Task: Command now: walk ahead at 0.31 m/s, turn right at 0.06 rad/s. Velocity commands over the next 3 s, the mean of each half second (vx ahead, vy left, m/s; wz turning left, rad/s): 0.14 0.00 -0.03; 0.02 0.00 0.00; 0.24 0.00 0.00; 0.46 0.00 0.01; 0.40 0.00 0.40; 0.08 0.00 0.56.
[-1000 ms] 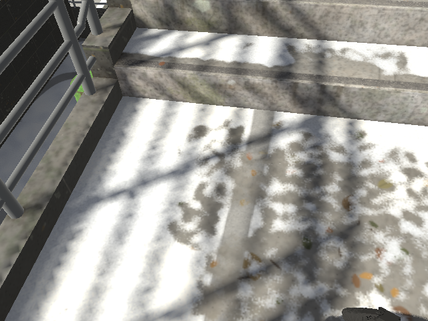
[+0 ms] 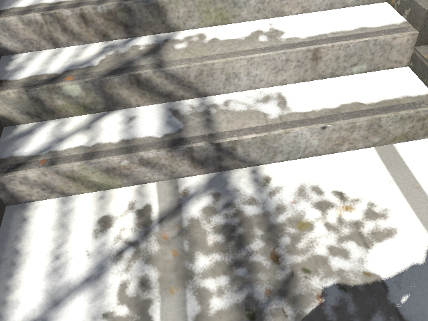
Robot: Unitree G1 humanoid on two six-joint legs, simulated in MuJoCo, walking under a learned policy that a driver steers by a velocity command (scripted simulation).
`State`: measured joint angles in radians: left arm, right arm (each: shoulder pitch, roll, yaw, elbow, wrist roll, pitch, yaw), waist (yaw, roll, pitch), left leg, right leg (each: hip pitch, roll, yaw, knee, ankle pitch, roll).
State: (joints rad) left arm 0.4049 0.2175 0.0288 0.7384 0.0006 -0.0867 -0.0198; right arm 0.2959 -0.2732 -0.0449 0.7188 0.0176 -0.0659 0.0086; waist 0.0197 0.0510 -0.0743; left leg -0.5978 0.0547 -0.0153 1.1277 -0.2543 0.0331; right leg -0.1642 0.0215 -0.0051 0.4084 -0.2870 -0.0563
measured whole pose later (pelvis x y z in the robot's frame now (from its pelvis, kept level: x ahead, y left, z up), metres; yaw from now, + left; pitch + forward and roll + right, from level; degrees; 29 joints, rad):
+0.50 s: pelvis +0.15 +0.02 -0.01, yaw -1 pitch +2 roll +1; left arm 0.26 0.25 0.03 0.76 0.01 0.01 0.04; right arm 0.13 -0.20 -0.02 0.73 -0.02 -0.03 0.01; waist 0.01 -0.02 0.02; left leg -0.38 -0.04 0.05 0.45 -0.10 0.06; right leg -0.41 -0.06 0.06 0.89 -0.48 0.08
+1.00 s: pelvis +0.20 -0.01 -0.02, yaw +0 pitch -1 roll +0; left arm 0.28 0.18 0.02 0.79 0.01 -0.02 0.04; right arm 0.20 -0.19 -0.03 0.88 -0.01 -0.01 -0.02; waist -0.01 0.00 0.02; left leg -0.32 0.02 0.00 0.58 -0.25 -0.02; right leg -0.23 0.00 0.00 0.60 -0.36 0.00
